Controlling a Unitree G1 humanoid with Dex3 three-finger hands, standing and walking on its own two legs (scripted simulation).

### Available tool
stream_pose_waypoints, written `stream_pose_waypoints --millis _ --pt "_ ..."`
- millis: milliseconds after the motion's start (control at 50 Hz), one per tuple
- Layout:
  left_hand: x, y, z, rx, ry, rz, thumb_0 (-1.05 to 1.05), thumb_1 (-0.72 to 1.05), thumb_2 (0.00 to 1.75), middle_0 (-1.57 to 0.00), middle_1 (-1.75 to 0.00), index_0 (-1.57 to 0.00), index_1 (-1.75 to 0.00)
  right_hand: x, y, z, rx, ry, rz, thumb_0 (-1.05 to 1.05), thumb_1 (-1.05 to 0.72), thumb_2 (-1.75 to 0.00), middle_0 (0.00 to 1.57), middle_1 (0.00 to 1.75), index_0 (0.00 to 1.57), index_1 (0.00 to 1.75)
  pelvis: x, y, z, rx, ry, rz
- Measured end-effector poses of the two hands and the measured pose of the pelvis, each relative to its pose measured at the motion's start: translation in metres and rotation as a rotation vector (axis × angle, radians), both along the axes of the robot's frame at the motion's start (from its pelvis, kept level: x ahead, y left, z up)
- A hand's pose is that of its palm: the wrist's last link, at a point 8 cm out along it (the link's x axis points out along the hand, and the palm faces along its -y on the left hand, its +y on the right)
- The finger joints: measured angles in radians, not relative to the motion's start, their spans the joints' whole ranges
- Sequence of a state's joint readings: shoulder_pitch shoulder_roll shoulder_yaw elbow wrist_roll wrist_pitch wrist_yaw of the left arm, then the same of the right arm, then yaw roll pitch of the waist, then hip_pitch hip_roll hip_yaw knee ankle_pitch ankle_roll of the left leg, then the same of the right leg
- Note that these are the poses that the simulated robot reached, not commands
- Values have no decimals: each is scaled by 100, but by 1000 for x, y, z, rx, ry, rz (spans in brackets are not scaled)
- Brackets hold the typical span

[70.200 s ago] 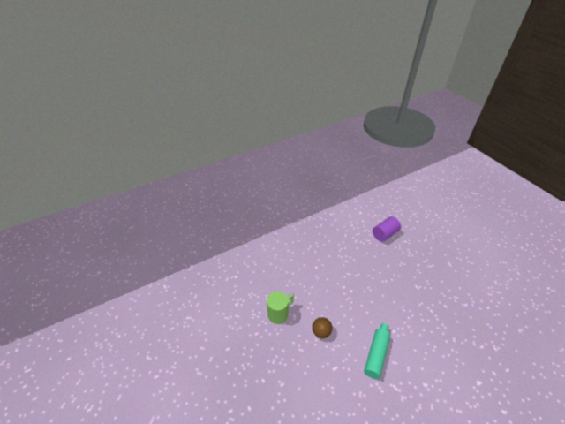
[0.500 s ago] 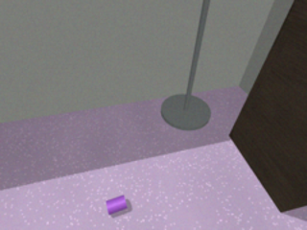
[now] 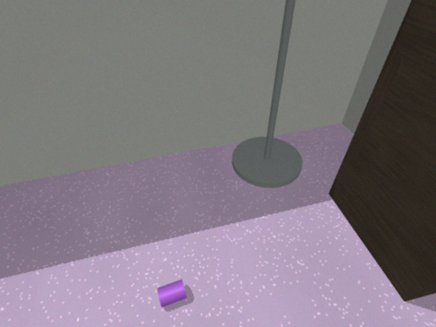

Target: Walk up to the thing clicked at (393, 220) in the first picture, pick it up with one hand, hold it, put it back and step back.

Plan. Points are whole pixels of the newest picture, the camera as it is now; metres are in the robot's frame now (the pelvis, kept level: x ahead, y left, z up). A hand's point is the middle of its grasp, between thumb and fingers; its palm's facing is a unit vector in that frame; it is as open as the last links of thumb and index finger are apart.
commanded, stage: stand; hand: left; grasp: from above
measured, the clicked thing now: (172, 292) +0.49 +0.24 -0.74
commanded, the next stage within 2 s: step back in 1.56 s
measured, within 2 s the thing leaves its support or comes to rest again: neither
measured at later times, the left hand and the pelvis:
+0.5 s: hand out of the picture +0.08 +0.23 -0.16, palm faces -0.01 -0.95 -0.32, open 7.4 cm; pelvis +0.02 -0.01 +0.00, yaw -1 degrees
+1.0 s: hand out of the picture +0.10 +0.24 -0.15, palm faces -0.01 -0.94 -0.34, open 7.4 cm; pelvis +0.02 -0.01 +0.00, yaw -1 degrees
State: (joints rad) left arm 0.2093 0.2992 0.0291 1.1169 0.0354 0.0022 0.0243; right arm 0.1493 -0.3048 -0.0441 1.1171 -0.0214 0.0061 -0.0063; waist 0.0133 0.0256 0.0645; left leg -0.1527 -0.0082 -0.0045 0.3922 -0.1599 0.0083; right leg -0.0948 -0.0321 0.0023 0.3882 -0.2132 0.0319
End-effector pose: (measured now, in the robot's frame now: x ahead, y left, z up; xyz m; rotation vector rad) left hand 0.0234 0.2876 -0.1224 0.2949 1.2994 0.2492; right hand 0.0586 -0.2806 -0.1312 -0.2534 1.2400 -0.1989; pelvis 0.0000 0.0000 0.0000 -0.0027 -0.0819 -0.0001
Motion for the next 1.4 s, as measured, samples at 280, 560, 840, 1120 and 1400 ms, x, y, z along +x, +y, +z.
stream_pose_waypoints --millis 280,560,840,1120,1400 --pt "28 -16 -3 -28 -25 -22 1 91 90 -21 -30 -20 -31 2 -13 5 -14 21 -7 0 -90 -90 21 30 20 30 8 -9 2 -2 4 -5" --pt "60 -15 1 -29 -54 -42 1 91 90 -21 -30 -20 -31 13 -12 6 -15 22 -7 0 -90 -90 21 30 21 30 19 -9 3 0 17 -12" --pt "72 -7 6 -12 -66 -44 1 91 90 -21 -30 -20 -31 28 -15 8 -19 -4 1 0 -90 -90 21 30 21 30 24 -8 4 4 21 -14" --pt "71 -9 6 -13 -69 -55 1 91 90 -21 -30 -20 -31 30 -22 11 -29 -11 -1 0 -90 -90 21 30 21 30 24 -11 4 2 21 -17" --pt "69 -10 6 -16 -59 -67 1 91 90 -21 -30 -20 -30 20 -26 11 -29 15 -10 0 -90 -90 21 30 21 30 23 -13 4 2 26 -18"
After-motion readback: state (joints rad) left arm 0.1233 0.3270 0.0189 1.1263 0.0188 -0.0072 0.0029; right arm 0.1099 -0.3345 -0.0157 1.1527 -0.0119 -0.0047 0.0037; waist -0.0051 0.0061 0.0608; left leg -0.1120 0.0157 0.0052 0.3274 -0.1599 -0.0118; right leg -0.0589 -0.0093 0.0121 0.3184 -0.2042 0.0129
